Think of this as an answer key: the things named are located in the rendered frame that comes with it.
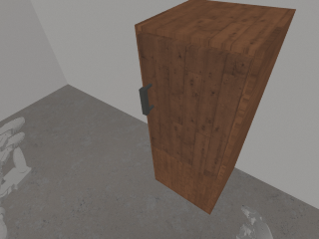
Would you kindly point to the handle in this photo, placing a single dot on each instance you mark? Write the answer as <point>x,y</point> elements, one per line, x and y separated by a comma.
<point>145,99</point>

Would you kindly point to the robot right hand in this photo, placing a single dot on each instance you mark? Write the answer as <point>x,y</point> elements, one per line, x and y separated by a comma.
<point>258,230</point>

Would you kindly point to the cupboard door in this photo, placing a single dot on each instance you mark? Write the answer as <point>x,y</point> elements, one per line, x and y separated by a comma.
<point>196,93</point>

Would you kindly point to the robot left hand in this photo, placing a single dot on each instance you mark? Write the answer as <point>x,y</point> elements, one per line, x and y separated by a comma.
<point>21,172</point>

